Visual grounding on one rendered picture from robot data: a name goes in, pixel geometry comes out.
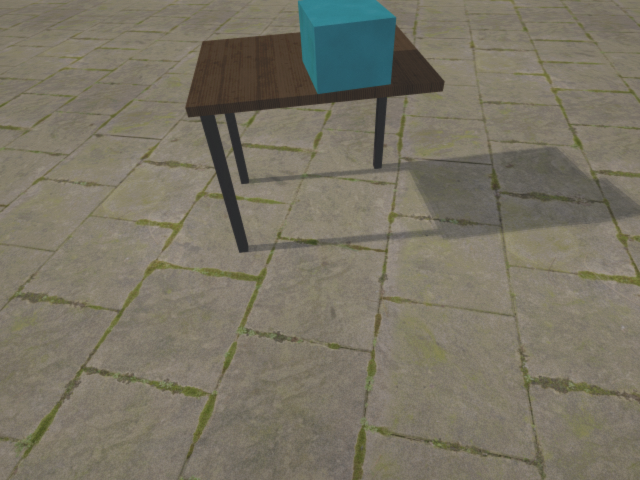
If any carton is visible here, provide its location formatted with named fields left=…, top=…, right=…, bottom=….
left=298, top=0, right=396, bottom=94

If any table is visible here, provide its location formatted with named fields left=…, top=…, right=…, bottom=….
left=185, top=25, right=445, bottom=253

